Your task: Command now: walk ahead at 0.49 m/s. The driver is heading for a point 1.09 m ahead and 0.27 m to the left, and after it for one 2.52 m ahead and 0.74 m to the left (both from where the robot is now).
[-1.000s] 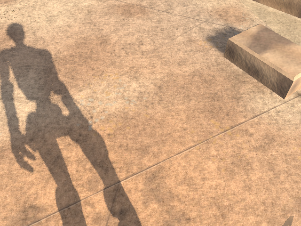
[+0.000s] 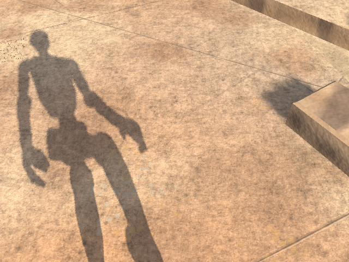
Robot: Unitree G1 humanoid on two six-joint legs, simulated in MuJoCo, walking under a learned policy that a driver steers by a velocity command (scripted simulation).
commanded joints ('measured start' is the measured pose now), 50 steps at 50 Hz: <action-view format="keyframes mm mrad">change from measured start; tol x32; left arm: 1 -26 142 21 -60 -6 -10 21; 15 185 -11 -24 -59 -10 9 19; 37 -454 85 23 -249 -26 4 -9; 43 112 330 114 -116 1 -6 6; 50 -165 92 48 -131 9 -24 6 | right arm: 1 -21 -28 -4 -52 -4 -7 5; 50 202 -40 -37 32 30 30 2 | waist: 1 -29 -80 70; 13 -156 -111 -110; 15 -120 308 -394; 50 -51 -143 -16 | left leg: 1 4 7 8 -200 163 -15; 10 54 -70 46 -519 67 27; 13 539 -134 88 -537 42 100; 15 1141 267 -665 -693 -142 325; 22 570 71 -155 -877 171 198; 37 790 108 -25 -869 177 151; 41 728 47 -13 -555 531 101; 44 18 -182 -107 270 -468 5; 50 136 -3 -65 150 -157 28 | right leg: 1 -79 -265 165 -152 190 -145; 13 96 -260 86 353 587 -43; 15 -508 -5 104 1001 -392 40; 16 -615 -69 212 1105 -391 18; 38 -562 -168 78 275 135 17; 41 -147 -90 27 233 92 -28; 43 552 -499 636 175 -72 -229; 50 -55 -353 195 -99 60 -92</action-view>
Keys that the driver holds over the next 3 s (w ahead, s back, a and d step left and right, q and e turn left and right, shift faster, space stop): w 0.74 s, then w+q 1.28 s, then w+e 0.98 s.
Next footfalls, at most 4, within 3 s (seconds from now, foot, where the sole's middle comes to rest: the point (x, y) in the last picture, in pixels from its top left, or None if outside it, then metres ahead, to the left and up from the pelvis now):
0.26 left None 0.34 0.16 -0.78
0.84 right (213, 230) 0.66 -0.09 -0.78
1.42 left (148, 177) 0.90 0.20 -0.78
1.90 right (163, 122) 1.25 0.16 -0.78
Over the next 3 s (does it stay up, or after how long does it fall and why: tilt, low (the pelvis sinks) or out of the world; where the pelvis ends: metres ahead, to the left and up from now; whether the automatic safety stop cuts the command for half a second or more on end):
stays up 1.51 0.43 -0.02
